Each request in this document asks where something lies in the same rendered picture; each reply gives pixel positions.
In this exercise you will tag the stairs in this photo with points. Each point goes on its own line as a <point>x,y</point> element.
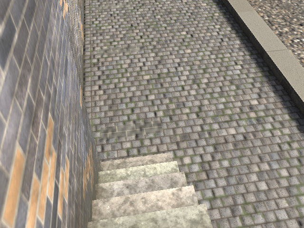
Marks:
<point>146,192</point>

